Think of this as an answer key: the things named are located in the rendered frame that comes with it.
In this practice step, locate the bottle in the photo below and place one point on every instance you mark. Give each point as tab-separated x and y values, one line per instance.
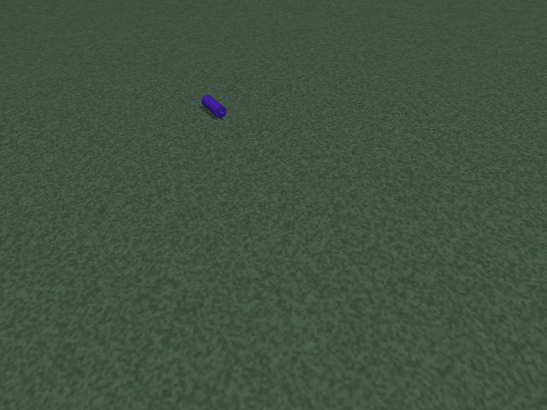
213	106

